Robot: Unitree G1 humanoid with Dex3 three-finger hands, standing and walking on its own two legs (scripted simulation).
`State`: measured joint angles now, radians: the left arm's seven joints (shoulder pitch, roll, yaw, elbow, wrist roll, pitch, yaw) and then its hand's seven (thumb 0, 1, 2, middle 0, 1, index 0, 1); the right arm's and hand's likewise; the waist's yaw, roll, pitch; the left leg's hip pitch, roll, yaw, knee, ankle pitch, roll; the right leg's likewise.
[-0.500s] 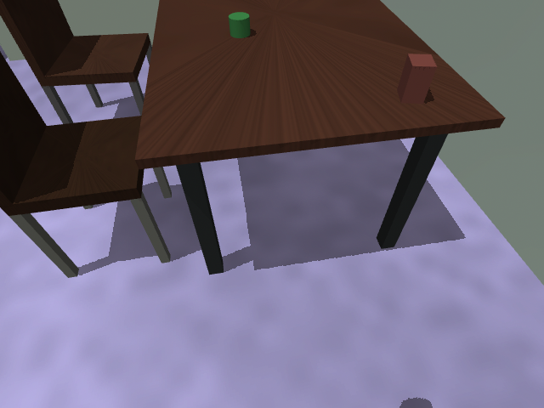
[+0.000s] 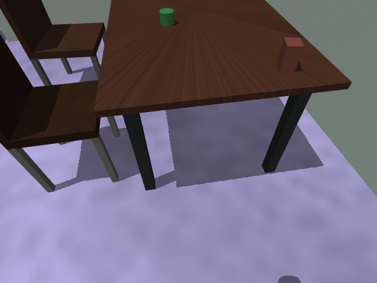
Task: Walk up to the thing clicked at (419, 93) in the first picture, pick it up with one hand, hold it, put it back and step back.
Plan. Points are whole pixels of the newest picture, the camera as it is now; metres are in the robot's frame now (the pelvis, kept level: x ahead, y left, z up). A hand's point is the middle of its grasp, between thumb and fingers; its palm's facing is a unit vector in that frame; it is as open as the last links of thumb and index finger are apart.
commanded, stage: stand
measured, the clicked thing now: (289, 55) +0.91 -0.39 +0.00
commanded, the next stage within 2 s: walk up in 0.62 s
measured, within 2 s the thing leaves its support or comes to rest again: neither
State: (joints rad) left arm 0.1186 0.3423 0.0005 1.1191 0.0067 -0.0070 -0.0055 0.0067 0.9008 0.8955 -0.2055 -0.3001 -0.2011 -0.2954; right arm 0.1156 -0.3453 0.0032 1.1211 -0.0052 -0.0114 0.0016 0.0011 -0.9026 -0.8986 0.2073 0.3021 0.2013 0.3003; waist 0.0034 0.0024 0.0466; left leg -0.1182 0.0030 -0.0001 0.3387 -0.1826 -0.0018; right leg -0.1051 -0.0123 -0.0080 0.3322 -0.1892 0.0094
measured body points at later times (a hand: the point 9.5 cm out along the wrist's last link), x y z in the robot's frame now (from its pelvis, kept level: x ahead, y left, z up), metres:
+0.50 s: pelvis +0.00 +0.00 +0.00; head +0.01 +0.00 +0.45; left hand +0.07 +0.30 -0.13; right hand +0.08 -0.30 -0.13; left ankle +0.00 +0.12 -0.75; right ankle +0.00 -0.12 -0.75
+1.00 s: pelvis +0.08 -0.02 -0.03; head +0.11 -0.05 +0.42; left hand +0.21 +0.29 -0.13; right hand +0.05 -0.36 -0.16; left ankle +0.00 +0.12 -0.74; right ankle +0.12 -0.14 -0.75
